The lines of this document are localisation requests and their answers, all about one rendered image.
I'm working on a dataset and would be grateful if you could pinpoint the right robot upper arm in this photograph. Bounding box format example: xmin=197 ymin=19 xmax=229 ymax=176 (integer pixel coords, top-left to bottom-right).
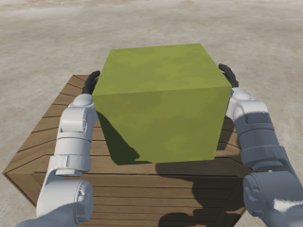
xmin=242 ymin=171 xmax=303 ymax=227

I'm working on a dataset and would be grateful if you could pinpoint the right robot forearm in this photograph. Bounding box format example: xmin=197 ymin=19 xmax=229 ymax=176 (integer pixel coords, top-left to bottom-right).
xmin=225 ymin=87 xmax=303 ymax=190

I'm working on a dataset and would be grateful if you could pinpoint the carton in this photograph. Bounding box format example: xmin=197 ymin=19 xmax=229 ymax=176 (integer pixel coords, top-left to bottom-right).
xmin=92 ymin=44 xmax=232 ymax=166

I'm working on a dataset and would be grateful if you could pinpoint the robot right hand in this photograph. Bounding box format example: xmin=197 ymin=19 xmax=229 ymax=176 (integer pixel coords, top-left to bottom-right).
xmin=218 ymin=63 xmax=239 ymax=88

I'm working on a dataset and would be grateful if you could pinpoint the pedestal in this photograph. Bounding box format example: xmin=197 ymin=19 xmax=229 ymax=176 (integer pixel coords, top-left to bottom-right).
xmin=2 ymin=75 xmax=269 ymax=227

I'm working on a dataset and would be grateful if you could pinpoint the left robot forearm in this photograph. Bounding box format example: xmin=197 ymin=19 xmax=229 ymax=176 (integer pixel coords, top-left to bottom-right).
xmin=36 ymin=94 xmax=98 ymax=217

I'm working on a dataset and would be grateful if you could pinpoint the robot left hand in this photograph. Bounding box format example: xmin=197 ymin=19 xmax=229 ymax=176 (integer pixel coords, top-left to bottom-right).
xmin=81 ymin=70 xmax=100 ymax=95

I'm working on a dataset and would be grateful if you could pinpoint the left robot upper arm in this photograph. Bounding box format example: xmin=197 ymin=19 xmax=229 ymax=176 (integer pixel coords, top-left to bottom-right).
xmin=14 ymin=179 xmax=94 ymax=227

